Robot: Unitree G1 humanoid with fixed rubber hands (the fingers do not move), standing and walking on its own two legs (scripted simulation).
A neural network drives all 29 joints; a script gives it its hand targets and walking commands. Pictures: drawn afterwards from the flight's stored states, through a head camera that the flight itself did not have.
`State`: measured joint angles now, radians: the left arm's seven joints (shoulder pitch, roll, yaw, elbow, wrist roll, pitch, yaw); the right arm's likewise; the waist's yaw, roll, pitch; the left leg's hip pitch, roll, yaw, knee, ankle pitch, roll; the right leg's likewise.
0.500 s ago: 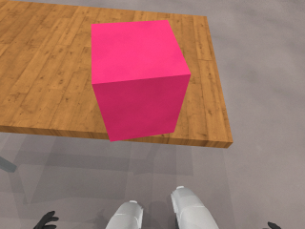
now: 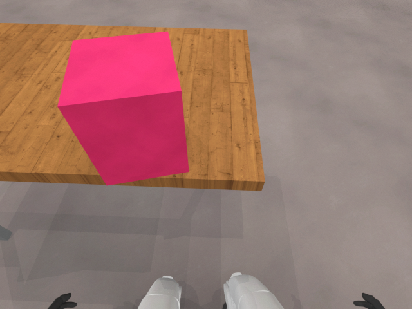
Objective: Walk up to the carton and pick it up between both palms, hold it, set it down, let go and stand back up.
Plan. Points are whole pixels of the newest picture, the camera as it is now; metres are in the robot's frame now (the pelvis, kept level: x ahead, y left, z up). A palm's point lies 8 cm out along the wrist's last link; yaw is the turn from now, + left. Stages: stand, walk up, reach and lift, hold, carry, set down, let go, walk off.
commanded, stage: walk up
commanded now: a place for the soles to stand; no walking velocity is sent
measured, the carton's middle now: (136, 111) +0.50 +0.17 +0.07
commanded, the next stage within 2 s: none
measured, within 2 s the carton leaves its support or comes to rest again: neither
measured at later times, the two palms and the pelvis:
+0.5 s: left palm out of the picture +0.06 +0.31 -0.10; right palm out of the picture +0.05 -0.28 -0.08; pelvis -0.03 +0.03 +0.02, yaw +1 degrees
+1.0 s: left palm out of the picture +0.07 +0.34 -0.09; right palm out of the picture +0.06 -0.26 -0.07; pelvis -0.02 +0.04 +0.02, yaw -1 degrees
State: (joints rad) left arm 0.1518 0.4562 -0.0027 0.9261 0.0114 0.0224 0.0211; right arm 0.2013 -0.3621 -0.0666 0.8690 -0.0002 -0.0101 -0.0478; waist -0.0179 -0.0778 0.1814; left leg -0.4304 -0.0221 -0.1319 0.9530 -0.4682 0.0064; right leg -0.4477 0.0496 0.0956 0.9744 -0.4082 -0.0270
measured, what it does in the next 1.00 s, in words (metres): steps on the spot: left foot, then right foot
